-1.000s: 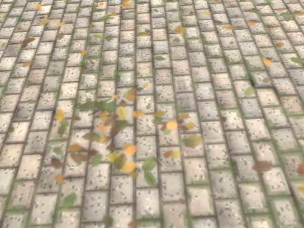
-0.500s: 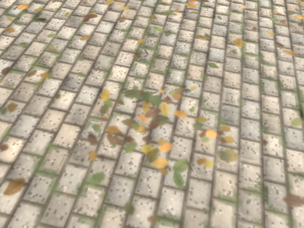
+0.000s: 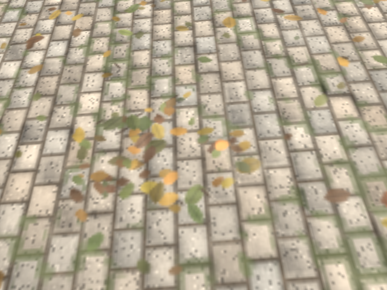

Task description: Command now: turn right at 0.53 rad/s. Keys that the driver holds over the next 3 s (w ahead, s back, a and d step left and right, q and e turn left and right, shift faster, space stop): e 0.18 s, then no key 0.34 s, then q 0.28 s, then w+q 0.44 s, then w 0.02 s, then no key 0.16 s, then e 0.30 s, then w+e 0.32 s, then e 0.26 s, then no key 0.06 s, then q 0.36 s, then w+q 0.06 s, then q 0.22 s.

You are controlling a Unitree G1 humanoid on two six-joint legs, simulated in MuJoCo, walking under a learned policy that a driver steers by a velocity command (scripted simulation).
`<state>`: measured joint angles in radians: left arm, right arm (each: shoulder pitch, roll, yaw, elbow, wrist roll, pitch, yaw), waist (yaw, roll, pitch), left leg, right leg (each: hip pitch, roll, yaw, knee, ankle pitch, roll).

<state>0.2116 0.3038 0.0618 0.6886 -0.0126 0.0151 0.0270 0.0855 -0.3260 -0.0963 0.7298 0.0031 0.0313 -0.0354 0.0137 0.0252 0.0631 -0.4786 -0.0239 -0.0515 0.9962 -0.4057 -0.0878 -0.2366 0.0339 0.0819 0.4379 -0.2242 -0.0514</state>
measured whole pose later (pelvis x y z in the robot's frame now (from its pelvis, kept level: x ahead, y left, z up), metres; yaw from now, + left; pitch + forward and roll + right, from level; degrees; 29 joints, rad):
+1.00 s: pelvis +0.02 +0.06 -0.02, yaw +0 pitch +1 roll -1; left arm 0.20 0.32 0.08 0.72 -0.01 0.00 0.01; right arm 0.25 -0.32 -0.07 0.73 0.02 0.01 0.03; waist 0.00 -0.04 0.02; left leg -0.30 -0.01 0.06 0.66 -0.37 0.06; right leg -0.29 -0.08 -0.05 0.83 -0.50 0.02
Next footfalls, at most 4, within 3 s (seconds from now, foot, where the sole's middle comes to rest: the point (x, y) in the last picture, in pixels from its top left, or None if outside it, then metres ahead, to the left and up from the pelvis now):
0.24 left None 0.07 0.14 -0.78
0.56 right None -0.01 -0.11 -0.78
0.96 left None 0.04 0.14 -0.78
1.44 right None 0.42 0.00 -0.78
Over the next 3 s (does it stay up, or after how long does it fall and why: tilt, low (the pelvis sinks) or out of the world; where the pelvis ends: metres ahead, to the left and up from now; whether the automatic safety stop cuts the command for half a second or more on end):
stays up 0.53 0.09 0.00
